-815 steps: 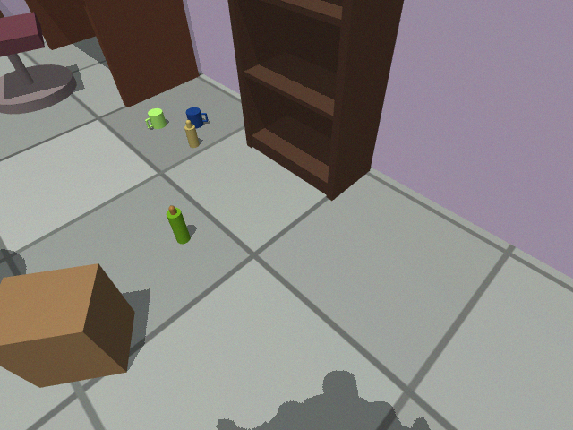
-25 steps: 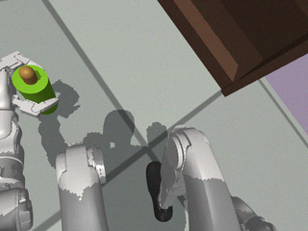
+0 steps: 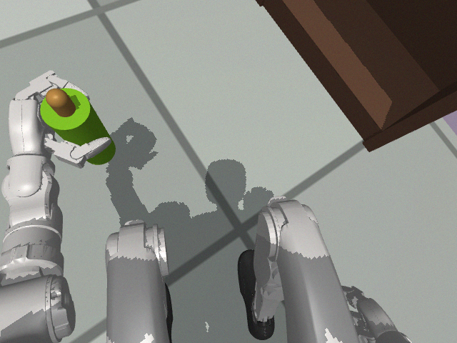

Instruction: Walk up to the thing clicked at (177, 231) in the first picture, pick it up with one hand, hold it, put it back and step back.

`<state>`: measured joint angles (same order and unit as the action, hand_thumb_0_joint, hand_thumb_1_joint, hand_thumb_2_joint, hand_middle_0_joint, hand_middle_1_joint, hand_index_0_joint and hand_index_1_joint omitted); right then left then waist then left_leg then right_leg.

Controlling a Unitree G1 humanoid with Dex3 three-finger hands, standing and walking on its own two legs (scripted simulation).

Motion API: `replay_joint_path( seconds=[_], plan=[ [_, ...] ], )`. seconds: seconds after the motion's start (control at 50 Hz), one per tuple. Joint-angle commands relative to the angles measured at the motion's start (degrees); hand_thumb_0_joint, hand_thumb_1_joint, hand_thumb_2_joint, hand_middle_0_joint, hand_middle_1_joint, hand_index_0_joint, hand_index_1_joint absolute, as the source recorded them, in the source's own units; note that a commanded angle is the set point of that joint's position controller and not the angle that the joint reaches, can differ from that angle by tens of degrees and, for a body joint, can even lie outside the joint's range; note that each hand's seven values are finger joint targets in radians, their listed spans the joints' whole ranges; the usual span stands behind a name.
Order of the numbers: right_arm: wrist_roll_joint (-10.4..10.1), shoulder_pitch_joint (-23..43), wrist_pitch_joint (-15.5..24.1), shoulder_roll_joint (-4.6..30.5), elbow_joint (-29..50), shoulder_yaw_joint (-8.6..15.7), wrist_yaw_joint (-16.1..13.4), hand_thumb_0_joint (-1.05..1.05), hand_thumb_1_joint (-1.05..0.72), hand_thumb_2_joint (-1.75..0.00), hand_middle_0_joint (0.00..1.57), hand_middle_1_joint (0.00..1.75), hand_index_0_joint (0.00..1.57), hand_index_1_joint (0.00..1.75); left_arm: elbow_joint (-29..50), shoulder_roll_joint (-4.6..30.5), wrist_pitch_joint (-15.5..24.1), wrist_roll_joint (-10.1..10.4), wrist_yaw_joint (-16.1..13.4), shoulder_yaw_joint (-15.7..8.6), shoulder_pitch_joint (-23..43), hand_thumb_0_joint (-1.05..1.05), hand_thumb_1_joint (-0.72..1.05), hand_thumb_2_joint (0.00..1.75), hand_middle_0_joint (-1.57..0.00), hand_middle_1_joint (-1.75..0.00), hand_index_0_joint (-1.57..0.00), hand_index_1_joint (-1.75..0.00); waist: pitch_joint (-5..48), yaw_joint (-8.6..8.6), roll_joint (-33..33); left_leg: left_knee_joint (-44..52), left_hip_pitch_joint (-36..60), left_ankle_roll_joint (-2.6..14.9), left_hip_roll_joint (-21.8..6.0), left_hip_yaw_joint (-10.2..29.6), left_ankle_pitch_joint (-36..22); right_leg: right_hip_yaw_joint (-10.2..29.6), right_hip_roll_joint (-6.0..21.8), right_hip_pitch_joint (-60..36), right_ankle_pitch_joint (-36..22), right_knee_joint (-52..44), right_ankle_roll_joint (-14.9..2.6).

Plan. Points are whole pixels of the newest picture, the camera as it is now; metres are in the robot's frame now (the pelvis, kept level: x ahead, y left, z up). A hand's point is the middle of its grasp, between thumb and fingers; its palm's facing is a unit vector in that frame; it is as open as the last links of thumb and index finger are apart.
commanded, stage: settle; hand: left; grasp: from the side
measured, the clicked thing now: (81, 128) +0.47 +0.21 -0.06
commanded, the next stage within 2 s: lift in 0.50 s
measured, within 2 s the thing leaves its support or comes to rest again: neither
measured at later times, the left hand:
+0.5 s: hand (72, 123) +0.46 +0.21 -0.03, palm faces +0.07 -0.99 -0.09, open 9.5 cm
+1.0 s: hand (62, 120) +0.45 +0.21 +0.02, palm faces +0.01 -1.00 -0.08, open 9.5 cm
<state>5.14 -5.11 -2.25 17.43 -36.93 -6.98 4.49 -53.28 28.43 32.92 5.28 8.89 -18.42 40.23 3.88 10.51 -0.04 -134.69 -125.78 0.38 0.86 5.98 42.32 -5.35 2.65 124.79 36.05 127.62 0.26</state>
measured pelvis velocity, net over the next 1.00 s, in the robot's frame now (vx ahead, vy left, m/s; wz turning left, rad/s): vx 0.00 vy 0.00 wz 0.06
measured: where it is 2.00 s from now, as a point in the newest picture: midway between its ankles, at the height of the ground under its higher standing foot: (210, 326)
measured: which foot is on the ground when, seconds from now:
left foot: down 0.00-1.00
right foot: down 0.00-1.00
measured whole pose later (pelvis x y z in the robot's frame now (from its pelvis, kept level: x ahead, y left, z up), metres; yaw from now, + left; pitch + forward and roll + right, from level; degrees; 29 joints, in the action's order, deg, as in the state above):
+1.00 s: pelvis +0.00 +0.00 +0.05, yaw +3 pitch +35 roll -4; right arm 1.5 -8.8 1.0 16.6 -37.9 -2.0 2.0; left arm -45.6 22.7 28.1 6.7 12.3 -17.2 33.8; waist 8.9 8.2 -1.3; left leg -124.1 -117.9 0.6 1.0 2.7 41.0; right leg -2.4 2.9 118.3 36.1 119.7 0.3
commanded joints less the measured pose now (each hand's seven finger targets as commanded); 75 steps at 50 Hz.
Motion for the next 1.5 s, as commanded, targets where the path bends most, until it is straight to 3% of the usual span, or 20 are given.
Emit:
replay_joint_path(
  seconds=[0.0, 0.08, 0.24, 0.32, 0.4, 0.44, 0.46, 0.64, 0.66, 0.7, 0.72, 0.78, 0.92, 1.16, 1.24, 1.28, 1.36, 1.44, 1.46, 1.48],
  plan=[
    [-0.4, -9.6, 0.3, 13.0, 2.8, 5.3, -1.1, 0.0, -0.91, -0.91, 0.2, 0.3, 0.2, 0.3, 13.3, 9.8, 5.5, 2.1, 1.1, -2.8, 19.0, 0.0, 0.09, 1.34, -1.39, -1.51, -1.38, -1.54, 43.6, 0.19, -12.7, 17.8, 25.2, 0.89, 0.3, -2.2, -14.7, -0.6, -2.2, -27.3, -13.0, -11.5, -2.38],
    [-0.5, -10.2, 0.6, 12.7, 3.0, 5.9, -1.2, 0.0, -0.92, -0.91, 0.2, 0.3, 0.2, 0.3, 18.5, 12.3, 5.8, 1.9, 0.7, -4.9, 21.8, 0.0, 0.1, 1.36, -1.42, -1.53, -1.4, -1.57, 46.3, -1.09, -14.7, 19.2, 28.2, 0.58, 0.2, -2.2, -15.3, -0.2, -2.1, -27.0, -12.9, -11.7, -2.63],
    [-0.6, -10.0, 1.8, 11.4, 2.4, 6.6, -1.9, 0.0, -0.92, -0.91, 0.2, 0.3, 0.2, 0.3, 23.8, 11.7, 6.4, 2.3, -0.8, -4.0, 26.1, 0.0, 0.11, 1.4, -1.43, -1.54, -1.41, -1.58, 47.3, -0.71, -16.0, 20.9, 30.0, 0.48, 0.3, -2.4, -13.6, 1.0, -1.8, -26.9, -11.3, -13.1, -2.75],
    [-0.6, -9.8, 2.3, 11.4, 1.7, 6.7, -1.9, 0.0, -0.92, -0.91, 0.2, 0.3, 0.2, 0.3, 21.0, 8.2, 6.3, 2.2, -1.3, -1.9, 25.2, 0.0, 0.09, 1.42, -1.44, -1.56, -1.41, -1.6, 44.4, 0.54, -15.5, 21.8, 30.7, 0.29, 0.3, -1.9, -12.7, 0.6, -1.7, -23.8, -10.3, -13.6, -2.94],
    [-0.6, -10.3, 2.3, 11.3, 1.4, 7.2, -2.0, 0.0, -0.92, -0.91, 0.2, 0.3, 0.2, 0.3, 20.7, 9.6, 6.2, 1.2, -1.1, -2.0, 25.1, 0.0, 0.08, 1.42, -1.44, -1.56, -1.41, -1.61, 45.3, -0.14, -15.1, 22.3, 30.6, 0.42, 0.6, -2.4, -12.1, 0.8, -1.7, -24.8, -9.8, -14.2, -2.92],
    [-0.8, -10.1, 2.4, 11.4, 1.7, 7.1, -1.9, 0.0, -0.92, -0.91, 0.2, 0.3, 0.2, 0.3, 14.5, 7.2, 5.6, 1.4, -0.9, -1.6, 21.9, 0.0, 0.07, 1.42, -1.44, -1.56, -1.41, -1.6, 43.1, 0.52, -12.7, 22.4, 29.0, 0.7, 0.7, -2.3, -10.8, 0.7, -1.6, -25.0, -9.0, -14.8, -2.72],
    [-0.7, -11.1, 2.5, 11.3, 1.2, 7.0, -1.8, 0.0, -0.92, -0.91, 0.2, 0.3, 0.2, 0.3, 19.4, 9.1, 6.3, 1.6, -1.0, -2.6, 25.5, 0.0, 0.1, 1.43, -1.44, -1.56, -1.42, -1.6, 45.4, -0.21, -13.5, 22.0, 29.2, 0.66, 0.7, -2.9, -12.0, 0.9, -1.6, -26.8, -10.2, -14.7, -2.7],
    [-1.2, -10.9, 2.9, 11.0, 1.5, 7.5, -1.9, 0.0, -0.97, -0.92, 0.2, 0.3, 0.2, 0.3, 14.0, 8.6, 6.4, 1.9, -0.4, -4.1, 22.1, 0.0, 0.08, 1.39, -1.53, -1.66, -1.53, -1.67, 45.5, -1.15, -10.6, 22.5, 28.8, 0.96, 1.1, -3.5, -12.4, 1.6, -1.6, -28.0, -10.1, -15.6, -2.58],
    [-1.2, -10.9, 3.0, 10.8, 1.5, 7.5, -1.9, 0.0, -0.96, -0.92, 0.2, 0.3, 0.2, 0.3, 19.6, 10.7, 7.0, 1.9, -0.3, -4.4, 25.6, 0.0, 0.07, 1.4, -1.53, -1.66, -1.53, -1.67, 47.4, -1.55, -12.2, 22.8, 29.3, 0.91, 1.0, -3.8, -12.2, 1.9, -1.6, -29.0, -10.0, -15.6, -2.65],
    [-1.3, -11.1, 3.0, 10.8, 1.3, 8.0, -2.1, 0.0, -0.97, -0.92, 0.2, 0.3, 0.2, 0.3, 20.0, 10.7, 6.8, 2.0, 0.3, -4.7, 24.0, 0.0, 0.06, 1.4, -1.53, -1.66, -1.53, -1.68, 48.7, -2.3, -12.9, 23.4, 30.9, 0.87, 1.1, -4.1, -13.0, 2.2, -1.6, -30.2, -10.5, -15.9, -2.68],
    [-1.5, -10.8, 3.2, 10.8, 1.6, 8.1, -2.1, 0.0, -0.97, -0.92, 0.2, 0.3, 0.2, 0.3, 19.8, 8.9, 6.5, 2.1, 0.8, -2.9, 23.9, 0.0, 0.06, 1.4, -1.54, -1.67, -1.54, -1.68, 48.5, -1.42, -13.6, 23.8, 31.4, 0.89, 1.2, -4.0, -12.5, 2.2, -1.5, -29.1, -10.1, -16.0, -2.8],
    [-2.1, -11.5, 3.5, 11.1, 1.8, 8.7, -2.5, 0.0, -0.96, -0.91, 0.2, 0.3, 0.2, 0.3, 23.7, 10.6, 6.0, 3.0, 1.6, -4.0, 24.3, 0.0, 0.1, 1.39, -1.53, -1.65, -1.53, -1.66, 50.4, -2.09, -14.5, 25.2, 33.2, 0.83, 1.2, -4.1, -12.1, 2.5, -1.5, -30.4, -9.9, -17.1, -2.87],
    [-3.9, -11.5, 4.4, 11.1, 2.8, 9.4, -3.5, 0.0, -0.96, -0.91, 0.2, 0.3, 0.2, 0.3, 26.0, 7.9, 2.4, 5.0, 3.6, -2.6, 18.0, 0.0, 0.11, 1.4, -1.52, -1.64, -1.53, -1.65, 49.5, -2.72, -12.5, 28.4, 36.7, 1.0, 0.9, -3.4, -13.0, 2.7, -1.4, -31.8, -10.2, -20.1, -3.05],
    [-5.9, -11.2, 5.8, 9.7, 4.4, 10.5, -4.9, 0.0, -0.93, -0.91, 0.2, 0.3, 0.2, 0.3, 36.4, 3.6, -2.8, 6.8, 2.8, -0.1, 9.8, 0.0, 0.15, 1.42, -1.48, -1.63, -1.49, -1.63, 47.8, -4.23, -9.1, 35.5, 44.1, 1.24, 0.6, -3.1, -15.3, 3.4, -1.6, -39.7, -12.1, -28.6, -2.92],
    [-6.6, -10.2, 6.0, 9.0, 5.6, 10.4, -5.3, 0.0, -0.92, -0.9, 0.2, 0.3, 0.2, 0.3, 38.9, 1.7, -4.8, 7.5, 1.7, 0.4, 5.5, 0.0, 0.17, 1.41, -1.44, -1.61, -1.46, -1.61, 44.9, -5.31, -8.7, 40.5, 48.0, 0.88, 0.2, -1.7, -13.5, 3.2, -1.5, -41.6, -10.6, -31.8, -2.94],
    [-7.0, -9.7, 6.1, 8.5, 6.2, 10.5, -5.6, 0.0, -0.91, -0.9, 0.2, 0.3, 0.2, 0.3, 41.7, 3.2, -5.4, 7.6, 0.6, -1.7, 3.8, 0.0, 0.18, 1.41, -1.42, -1.6, -1.44, -1.6, 45.4, -6.4, -8.1, 41.6, 49.2, 1.11, 0.2, -2.1, -13.7, 3.6, -1.8, -43.9, -10.5, -33.8, -2.79],
    [-7.4, -9.5, 6.5, 7.1, 7.0, 10.6, -6.3, 0.0, -0.91, -0.9, 0.2, 0.3, 0.2, 0.3, 50.9, 1.2, -7.1, 7.8, -1.1, 1.4, 0.0, 0.0, 0.14, 1.41, -1.42, -1.6, -1.44, -1.6, 46.0, -6.19, -7.1, 45.7, 52.5, 1.24, 0.3, -3.2, -13.2, 4.7, -1.9, -52.7, -10.9, -40.1, -2.12],
    [-8.0, -8.7, 7.2, 6.4, 6.8, 10.2, -7.1, 0.0, -0.91, -0.9, 0.2, 0.3, 0.2, 0.3, 51.3, -2.6, -9.2, 7.6, -2.3, 5.5, -4.0, 0.0, 0.14, 1.37, -1.38, -1.55, -1.39, -1.56, 42.0, -5.2, -7.5, 50.1, 58.1, 0.89, -0.2, -1.8, -13.9, 4.3, -2.1, -53.8, -11.9, -43.8, -2.11],
    [-8.1, -8.5, 7.4, 6.7, 7.0, 10.4, -7.3, 0.0, -0.91, -0.9, 0.2, 0.3, 0.2, 0.3, 49.4, -2.8, -9.8, 7.4, -2.7, 5.5, -5.3, 0.0, 0.13, 1.38, -1.38, -1.57, -1.4, -1.57, 39.6, -4.89, -5.6, 51.2, 57.8, 1.07, -0.2, -1.7, -12.9, 4.2, -2.2, -54.9, -11.6, -45.4, -1.94],
    [-8.3, -8.5, 7.4, 6.6, 6.9, 10.3, -7.5, 0.0, -0.91, -0.9, 0.2, 0.3, 0.2, 0.3, 50.1, -0.2, -9.9, 7.3, -3.5, 2.7, -5.0, 0.0, 0.11, 1.38, -1.38, -1.57, -1.4, -1.57, 39.3, -5.94, -5.9, 52.3, 58.6, 1.07, -0.3, -1.8, -13.4, 4.3, -2.2, -56.5, -12.0, -46.4, -1.97]
  ],
)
